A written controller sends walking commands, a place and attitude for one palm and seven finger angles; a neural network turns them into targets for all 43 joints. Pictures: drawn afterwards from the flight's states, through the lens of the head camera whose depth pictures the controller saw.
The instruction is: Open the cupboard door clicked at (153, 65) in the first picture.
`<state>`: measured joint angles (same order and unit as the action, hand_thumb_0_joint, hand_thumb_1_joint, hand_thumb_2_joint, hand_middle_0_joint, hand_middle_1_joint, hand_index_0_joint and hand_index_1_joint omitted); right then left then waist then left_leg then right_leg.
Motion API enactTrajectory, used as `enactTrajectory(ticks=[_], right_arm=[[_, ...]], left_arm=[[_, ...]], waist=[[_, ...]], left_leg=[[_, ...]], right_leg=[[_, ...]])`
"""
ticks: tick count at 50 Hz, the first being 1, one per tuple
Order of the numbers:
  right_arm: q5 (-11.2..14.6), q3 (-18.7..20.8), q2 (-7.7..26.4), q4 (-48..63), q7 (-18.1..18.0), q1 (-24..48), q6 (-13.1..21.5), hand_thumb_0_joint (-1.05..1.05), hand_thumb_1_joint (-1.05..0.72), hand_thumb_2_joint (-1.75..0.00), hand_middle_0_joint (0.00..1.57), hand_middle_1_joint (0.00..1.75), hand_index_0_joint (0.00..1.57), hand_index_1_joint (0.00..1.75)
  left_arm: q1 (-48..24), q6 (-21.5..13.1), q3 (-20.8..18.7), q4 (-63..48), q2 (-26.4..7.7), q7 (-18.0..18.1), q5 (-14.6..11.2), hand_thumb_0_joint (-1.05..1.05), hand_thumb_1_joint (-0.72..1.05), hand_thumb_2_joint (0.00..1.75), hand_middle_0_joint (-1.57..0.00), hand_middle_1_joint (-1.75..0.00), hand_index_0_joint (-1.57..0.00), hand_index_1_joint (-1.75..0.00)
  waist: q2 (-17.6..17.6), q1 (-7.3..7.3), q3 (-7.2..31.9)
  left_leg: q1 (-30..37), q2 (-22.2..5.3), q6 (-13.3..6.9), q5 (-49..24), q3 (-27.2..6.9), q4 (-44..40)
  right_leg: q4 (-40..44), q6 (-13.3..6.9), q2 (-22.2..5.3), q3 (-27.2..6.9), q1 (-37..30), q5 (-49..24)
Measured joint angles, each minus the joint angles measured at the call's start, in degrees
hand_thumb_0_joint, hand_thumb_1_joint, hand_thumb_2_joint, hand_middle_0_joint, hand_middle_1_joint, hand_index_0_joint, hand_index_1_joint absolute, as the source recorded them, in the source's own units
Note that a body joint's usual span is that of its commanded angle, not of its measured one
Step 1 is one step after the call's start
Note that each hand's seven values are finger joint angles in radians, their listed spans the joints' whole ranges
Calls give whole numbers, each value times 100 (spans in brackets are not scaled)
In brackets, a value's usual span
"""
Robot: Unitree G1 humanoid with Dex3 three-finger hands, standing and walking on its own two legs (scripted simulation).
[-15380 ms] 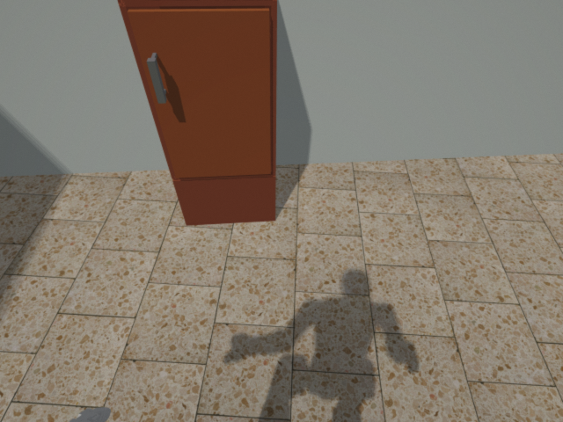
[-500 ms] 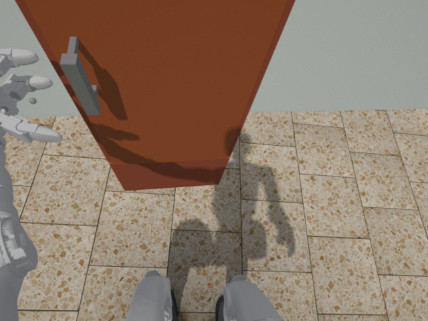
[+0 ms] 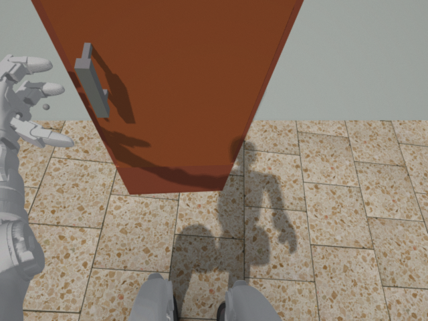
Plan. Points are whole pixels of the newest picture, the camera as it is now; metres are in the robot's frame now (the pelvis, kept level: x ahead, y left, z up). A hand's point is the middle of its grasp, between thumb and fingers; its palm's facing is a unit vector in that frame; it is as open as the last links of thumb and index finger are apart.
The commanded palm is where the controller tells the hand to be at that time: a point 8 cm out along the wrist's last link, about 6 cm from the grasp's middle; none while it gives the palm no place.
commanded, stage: move the hooked fingers beside the handle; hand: left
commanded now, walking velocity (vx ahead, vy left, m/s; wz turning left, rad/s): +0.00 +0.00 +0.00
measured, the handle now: (95, 82) +0.53 +0.21 +0.06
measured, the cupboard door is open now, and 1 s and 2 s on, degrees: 0 0 0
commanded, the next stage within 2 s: slide the fingers in behind the handle in 0.06 s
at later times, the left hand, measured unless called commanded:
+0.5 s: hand (66, 104) +0.48 +0.24 +0.07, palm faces +0.03 -1.00 -0.02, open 14.0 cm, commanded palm +0.45 +0.28 +0.06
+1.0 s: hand (88, 105) +0.48 +0.21 +0.07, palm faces +0.03 -1.00 -0.02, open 14.0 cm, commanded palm +0.45 +0.25 +0.06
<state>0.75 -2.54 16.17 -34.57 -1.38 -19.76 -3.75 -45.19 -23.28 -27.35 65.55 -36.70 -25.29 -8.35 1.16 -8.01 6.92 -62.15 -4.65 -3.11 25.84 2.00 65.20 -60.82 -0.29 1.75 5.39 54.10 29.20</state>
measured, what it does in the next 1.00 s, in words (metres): stands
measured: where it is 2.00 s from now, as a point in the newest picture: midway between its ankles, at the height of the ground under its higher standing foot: outside the picture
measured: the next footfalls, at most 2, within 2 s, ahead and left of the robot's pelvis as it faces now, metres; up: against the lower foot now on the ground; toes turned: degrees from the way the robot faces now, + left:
none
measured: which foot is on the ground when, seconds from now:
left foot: down 0.00-1.00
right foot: down 0.00-1.00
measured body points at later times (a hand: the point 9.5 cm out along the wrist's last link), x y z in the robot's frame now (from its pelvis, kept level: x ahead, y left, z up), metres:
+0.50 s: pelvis +0.00 +0.00 +0.00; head +0.13 +0.03 +0.43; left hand +0.47 +0.30 +0.07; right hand +0.03 -0.27 -0.10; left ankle +0.04 +0.08 -0.65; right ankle -0.01 -0.13 -0.65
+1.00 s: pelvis +0.00 -0.01 +0.00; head +0.12 +0.02 +0.44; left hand +0.47 +0.26 +0.07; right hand +0.04 -0.28 -0.11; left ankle +0.04 +0.08 -0.65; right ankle -0.01 -0.13 -0.65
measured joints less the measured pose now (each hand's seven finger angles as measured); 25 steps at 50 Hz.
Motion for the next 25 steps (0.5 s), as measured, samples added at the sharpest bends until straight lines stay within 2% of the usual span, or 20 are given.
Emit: enactTrajectory(ticks=[14,25], right_arm=[[7,-13,-19,-149,-25,-101,-10,0,-91,-90,20,30,20,30],[-12,23,-85,-80,57,-134,-43,0,-91,-90,20,30,20,30]], left_arm=[[-134,81,94,16,36,34,-12,-1,-50,30,-30,-120,-30,-120],[104,30,198,-289,413,374,36,-1,-50,30,-30,-120,-30,-120]], waist=[[11,-31,-11],[44,-32,39]], left_leg=[[-77,4,10,-15,-37,25],[83,-1,13,-13,33,-78]], right_leg=[[-22,-13,3,30,63,-4],[53,-7,8,-43,-53,-15]])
